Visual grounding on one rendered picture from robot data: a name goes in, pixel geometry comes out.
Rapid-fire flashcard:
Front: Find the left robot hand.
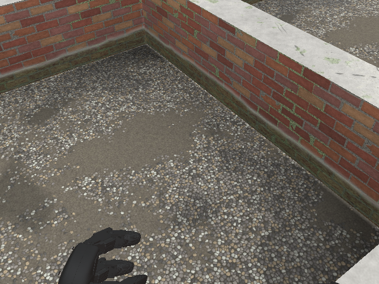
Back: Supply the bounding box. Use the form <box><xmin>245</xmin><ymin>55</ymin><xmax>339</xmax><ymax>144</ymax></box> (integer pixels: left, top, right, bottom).
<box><xmin>58</xmin><ymin>227</ymin><xmax>147</xmax><ymax>284</ymax></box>

